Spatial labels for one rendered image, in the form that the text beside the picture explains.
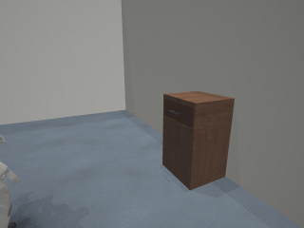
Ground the robot right hand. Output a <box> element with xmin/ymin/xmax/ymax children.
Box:
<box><xmin>0</xmin><ymin>162</ymin><xmax>21</xmax><ymax>194</ymax></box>

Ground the handle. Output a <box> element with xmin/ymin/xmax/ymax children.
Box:
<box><xmin>168</xmin><ymin>110</ymin><xmax>181</xmax><ymax>116</ymax></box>

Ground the robot right thigh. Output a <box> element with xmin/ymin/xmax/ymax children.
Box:
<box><xmin>0</xmin><ymin>179</ymin><xmax>10</xmax><ymax>210</ymax></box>

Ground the robot right shin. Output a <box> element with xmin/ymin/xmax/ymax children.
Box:
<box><xmin>0</xmin><ymin>203</ymin><xmax>13</xmax><ymax>228</ymax></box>

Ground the cabinet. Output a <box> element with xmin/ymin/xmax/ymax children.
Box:
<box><xmin>162</xmin><ymin>91</ymin><xmax>235</xmax><ymax>190</ymax></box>

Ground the drawer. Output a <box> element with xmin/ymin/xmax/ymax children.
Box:
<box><xmin>164</xmin><ymin>98</ymin><xmax>194</xmax><ymax>128</ymax></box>

